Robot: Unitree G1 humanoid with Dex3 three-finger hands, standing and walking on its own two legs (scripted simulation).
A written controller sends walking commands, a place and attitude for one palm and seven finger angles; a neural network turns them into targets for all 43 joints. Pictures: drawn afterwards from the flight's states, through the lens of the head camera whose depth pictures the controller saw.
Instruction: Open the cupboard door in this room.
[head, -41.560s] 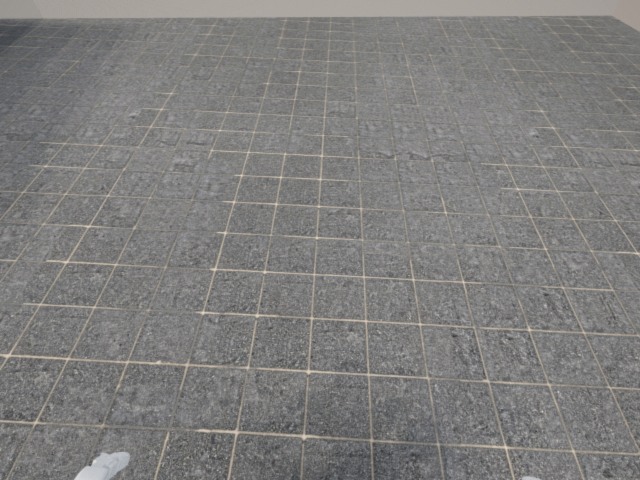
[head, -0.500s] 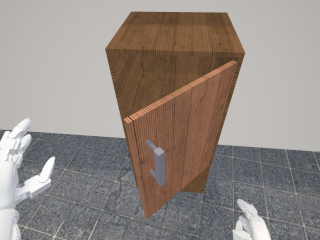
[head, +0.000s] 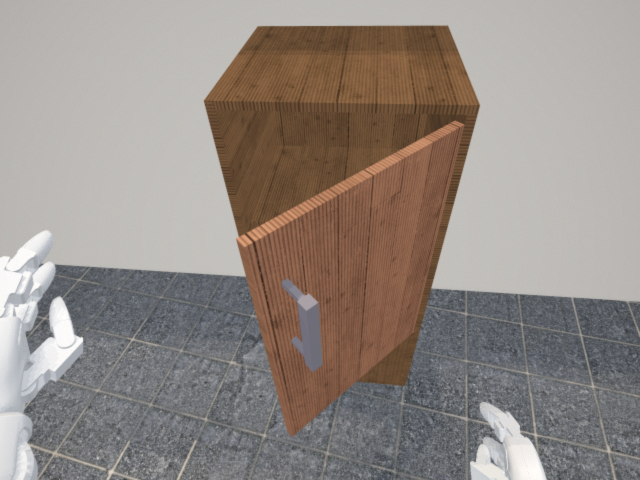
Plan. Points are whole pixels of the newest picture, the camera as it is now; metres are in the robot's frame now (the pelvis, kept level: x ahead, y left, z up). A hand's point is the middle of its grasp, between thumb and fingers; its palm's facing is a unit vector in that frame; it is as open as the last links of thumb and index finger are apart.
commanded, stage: step back with the hand held close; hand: left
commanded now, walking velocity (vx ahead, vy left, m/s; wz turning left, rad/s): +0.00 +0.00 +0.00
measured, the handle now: (302, 327) +0.32 +0.07 +0.01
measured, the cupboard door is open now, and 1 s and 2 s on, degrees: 46 46 46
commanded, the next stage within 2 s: stop stepping back and stand still in 1.22 s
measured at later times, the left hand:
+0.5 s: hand (39, 380) +0.15 +0.28 +0.15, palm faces +0.36 -0.78 -0.51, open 7.4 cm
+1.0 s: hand out of the picture +0.05 +0.31 +0.16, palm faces +0.51 -0.75 -0.42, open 7.4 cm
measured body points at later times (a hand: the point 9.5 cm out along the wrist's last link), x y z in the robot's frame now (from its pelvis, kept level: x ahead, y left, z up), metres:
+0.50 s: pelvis -0.05 +0.02 -0.01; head -0.03 +0.02 +0.44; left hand +0.13 +0.32 +0.18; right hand +0.12 -0.23 -0.08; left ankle -0.02 +0.12 -0.74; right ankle -0.01 -0.10 -0.74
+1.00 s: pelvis -0.14 +0.03 -0.03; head -0.12 +0.06 +0.42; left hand +0.01 +0.34 +0.18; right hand +0.05 -0.20 -0.10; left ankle -0.05 +0.13 -0.74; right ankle -0.02 -0.10 -0.74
